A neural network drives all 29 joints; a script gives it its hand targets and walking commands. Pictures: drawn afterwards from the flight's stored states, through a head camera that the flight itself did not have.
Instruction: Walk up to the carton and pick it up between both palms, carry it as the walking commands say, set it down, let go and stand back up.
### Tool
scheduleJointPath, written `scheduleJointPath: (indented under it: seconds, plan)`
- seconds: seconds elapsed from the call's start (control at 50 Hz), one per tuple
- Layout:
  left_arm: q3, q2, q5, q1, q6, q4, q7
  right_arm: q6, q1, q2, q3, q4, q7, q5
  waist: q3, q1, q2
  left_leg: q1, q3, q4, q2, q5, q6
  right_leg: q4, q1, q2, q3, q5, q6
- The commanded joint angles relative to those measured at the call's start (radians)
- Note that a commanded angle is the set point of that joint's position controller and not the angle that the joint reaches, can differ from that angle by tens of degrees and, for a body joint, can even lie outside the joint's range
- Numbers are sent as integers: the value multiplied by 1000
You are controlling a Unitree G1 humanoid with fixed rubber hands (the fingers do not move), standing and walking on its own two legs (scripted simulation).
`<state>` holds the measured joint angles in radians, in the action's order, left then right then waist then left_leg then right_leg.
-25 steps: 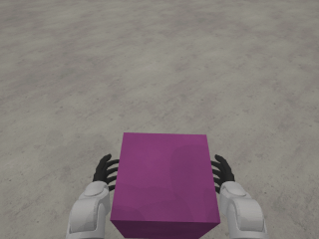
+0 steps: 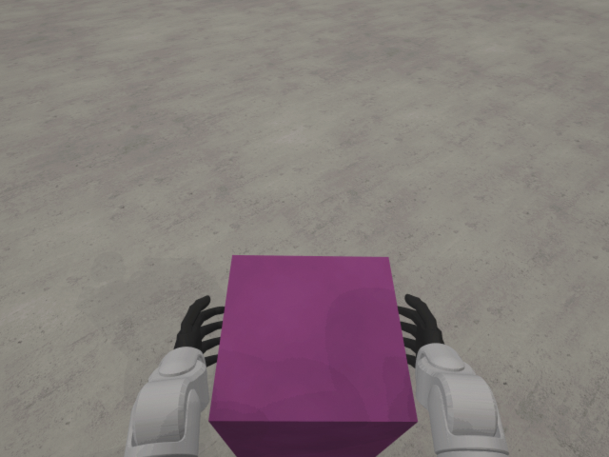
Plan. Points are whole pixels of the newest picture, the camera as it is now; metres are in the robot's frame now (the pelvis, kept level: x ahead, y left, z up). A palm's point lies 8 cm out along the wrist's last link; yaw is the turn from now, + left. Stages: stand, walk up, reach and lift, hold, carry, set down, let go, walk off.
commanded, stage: carry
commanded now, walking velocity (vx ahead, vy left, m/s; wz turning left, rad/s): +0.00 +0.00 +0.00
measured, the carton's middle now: (308, 363) +0.28 +0.00 -0.04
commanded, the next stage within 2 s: none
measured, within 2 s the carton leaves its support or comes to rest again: neither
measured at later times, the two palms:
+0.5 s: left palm (192, 357) +0.27 +0.16 +0.02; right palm (422, 358) +0.27 -0.14 +0.01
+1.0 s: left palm (185, 344) +0.28 +0.17 +0.02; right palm (410, 343) +0.28 -0.13 +0.02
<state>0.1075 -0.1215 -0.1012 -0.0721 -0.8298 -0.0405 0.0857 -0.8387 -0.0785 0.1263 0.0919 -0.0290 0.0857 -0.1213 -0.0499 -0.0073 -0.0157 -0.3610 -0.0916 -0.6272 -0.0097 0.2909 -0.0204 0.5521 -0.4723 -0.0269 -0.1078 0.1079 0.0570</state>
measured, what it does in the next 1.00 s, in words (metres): stands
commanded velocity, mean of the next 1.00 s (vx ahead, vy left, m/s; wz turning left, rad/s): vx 0.00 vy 0.00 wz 0.00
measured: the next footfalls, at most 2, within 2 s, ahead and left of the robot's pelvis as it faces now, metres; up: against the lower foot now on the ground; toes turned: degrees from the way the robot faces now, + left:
none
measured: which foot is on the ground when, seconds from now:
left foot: down 0.00-1.00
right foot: down 0.00-1.00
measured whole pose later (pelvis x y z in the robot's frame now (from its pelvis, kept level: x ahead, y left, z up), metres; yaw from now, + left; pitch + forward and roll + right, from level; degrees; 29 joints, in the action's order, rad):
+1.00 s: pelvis +0.01 +0.02 +0.00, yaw +0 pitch +1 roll +0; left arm 0.11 -0.11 -0.15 -0.12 -0.77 0.06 0.06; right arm -0.77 -0.12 0.13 0.11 0.07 0.07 -0.15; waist 0.00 -0.01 0.00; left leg -0.33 -0.09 -0.64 -0.01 0.33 -0.04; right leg 0.54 -0.43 -0.02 -0.11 0.12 0.04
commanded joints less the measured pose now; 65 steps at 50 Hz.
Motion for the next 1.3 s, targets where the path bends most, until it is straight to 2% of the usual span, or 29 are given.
scheduleJointPath:
  seconds: [0.0, 0.06, 0.12, 0.16, 0.18, 0.2, 0.22, 0.26, 0.3, 0.38, 0.4, 0.42, 0.46, 0.48, 0.56, 0.58, 0.62, 0.64, 0.7, 0.72, 0.78, 0.88, 0.98, 1.08, 1.1, 1.12, 1.18, 1.26, 1.28]
  plan:
    - [-586, -681, 228, -637, 98, -270, -169, 107, -556, 733, -587, -273, -165, 231, -383, -6, 72, -1, 108, 196, -103, 132, -44, -110, 245, -116, 148, 134, -10]
    - [-535, -647, 199, -581, 104, -153, -189, 114, -520, 704, -529, -120, -169, 184, -352, -4, -2, -4, 135, 171, -99, 148, -49, -141, 276, -134, 185, 191, 3]
    - [-532, -660, 222, -620, 113, -223, -181, 132, -650, 708, -575, -283, -156, 239, -402, -6, -35, 63, 125, 139, -86, 100, -49, -139, 270, -129, 187, 170, 0]
    - [-559, -672, 199, -636, 122, -183, -191, 135, -564, 724, -546, -140, -172, 190, -377, -5, 57, 42, 146, 178, -119, 82, -50, -94, 258, -105, 156, 91, -5]
    - [-580, -665, 243, -647, 123, -292, -183, 120, -483, 742, -535, -167, -166, 209, -365, -4, 58, 34, 143, 197, -117, 137, -47, -90, 247, -100, 138, 148, -6]
    - [-551, -656, 208, -621, 119, -189, -192, 119, -472, 725, -519, -109, -172, 189, -382, -5, 49, -8, 159, 213, -123, 190, -50, -86, 292, -102, 149, 188, 2]
    - [-594, -690, 274, -677, 121, -326, -185, 136, -586, 731, -574, -314, -159, 255, -345, -3, 40, -31, 166, 241, -130, 220, -52, -76, 283, -85, 124, 185, -26]
    - [-535, -660, 197, -557, 96, -118, -187, 113, -528, 690, -518, -143, -161, 181, -381, -5, 11, 8, 130, 147, -94, 126, -46, -153, 287, -122, 211, 178, 16]
    - [-540, -657, 220, -618, 127, -173, -190, 147, -574, 700, -540, -189, -164, 203, -426, -2, 15, 72, 97, 123, -81, 36, -36, -109, 315, -127, 179, 27, 17]
    - [-547, -671, 182, -568, 121, -106, -212, 142, -589, 703, -568, -179, -182, 201, -402, -8, -2, -2, 155, 174, -127, 82, -59, -93, 325, -113, 156, 77, 13]
    - [-556, -683, 192, -561, 127, -105, -218, 133, -529, 733, -588, -152, -188, 200, -379, -5, -68, -26, 166, 180, -113, 154, -64, -97, 320, -98, 165, 161, 9]
    - [-561, -704, 190, -589, 126, -113, -218, 136, -597, 746, -613, -180, -195, 227, -335, -5, -1, -15, 127, 177, -103, 158, -43, -130, 263, -114, 180, 176, 6]
    - [-540, -725, 181, -609, 137, -84, -219, 143, -658, 779, -622, -179, -193, 233, -379, -7, -52, -2, 128, 146, -95, 117, -45, -141, 318, -130, 203, 154, 16]
    - [-554, -737, 184, -638, 145, -86, -227, 151, -635, 779, -608, -148, -203, 217, -396, 1, -39, 23, 136, 137, -96, 7, -37, -105, 327, -132, 176, 7, 18]
    - [-577, -725, 197, -669, 155, -144, -232, 148, -567, 815, -610, -79, -212, 219, -391, 2, 1, 46, 151, 156, -113, 54, -55, -110, 316, -115, 161, 56, 19]
    - [-603, -725, 216, -704, 162, -217, -235, 162, -619, 797, -623, -175, -214, 237, -433, 6, 42, 107, 171, 160, -131, -37, -73, -64, 305, -98, 128, -5, 6]
    - [-605, -726, 225, -676, 153, -210, -232, 156, -554, 787, -606, -170, -209, 235, -431, -2, 75, 32, 128, 151, -112, 117, -59, -119, 320, -119, 181, 86, 21]
    - [-584, -731, 202, -637, 140, -123, -231, 146, -574, 794, -605, -145, -209, 231, -385, -6, -27, 2, 109, 122, -78, 127, -46, -149, 328, -136, 194, 138, 20]
    - [-570, -704, 202, -631, 131, -100, -229, 137, -535, 755, -565, -111, -205, 192, -441, 6, -55, 83, 122, 106, -94, 5, -48, -119, 327, -134, 178, -9, 30]
    - [-604, -713, 219, -656, 137, -160, -237, 149, -561, 757, -564, -148, -208, 206, -484, 10, 72, 124, 137, 121, -115, -31, -47, -99, 322, -123, 159, -27, 21]
    - [-592, -734, 191, -654, 133, -139, -230, 144, -582, 778, -569, -115, -215, 212, -425, -3, 106, 81, 159, 166, -145, -66, -55, -77, 320, -108, 137, -17, 5]
    - [-568, -725, 180, -645, 118, -74, -223, 128, -567, 779, -563, -77, -210, 197, -400, 0, -12, 72, 130, 142, -114, -27, -48, -85, 311, -116, 150, -29, 3]
    - [-590, -735, 206, -668, 118, -117, -225, 129, -572, 772, -561, -117, -201, 206, -367, 2, 53, 43, 168, 214, -148, 71, -67, -63, 277, -86, 90, 88, -24]
    - [-594, -754, 199, -644, 124, -120, -222, 143, -607, 773, -560, -137, -207, 212, -453, 2, 82, 153, 125, 106, -143, -336, -49, -41, 309, -123, 109, -169, -14]
    - [-593, -745, 208, -671, 129, -149, -228, 137, -603, 790, -568, -128, -215, 219, -420, 7, 18, 178, 141, 127, -147, -316, -44, -36, 276, -98, 60, -83, -32]
    - [-620, -734, 227, -671, 128, -163, -236, 142, -564, 751, -551, -151, -211, 210, -402, 6, 85, 144, 185, 167, -174, -254, -54, -33, 245, -92, 87, 15, -36]
    - [-568, -721, 199, -683, 136, -125, -233, 146, -637, 778, -571, -116, -208, 206, -443, 4, -61, 95, 177, 133, -154, -153, -70, -46, 344, -118, 98, -87, -13]
    - [-611, -750, 228, -638, 142, -158, -234, 152, -558, 787, -582, -181, -201, 211, -487, 3, 1, 167, 106, 76, -118, -223, -47, -43, 349, -142, 126, -236, -7]
    - [-584, -735, 196, -539, 115, -24, -236, 135, -537, 747, -569, -105, -199, 188, -441, 8, 0, 161, 126, 68, -120, -311, -48, -39, 321, -144, 120, -250, -11]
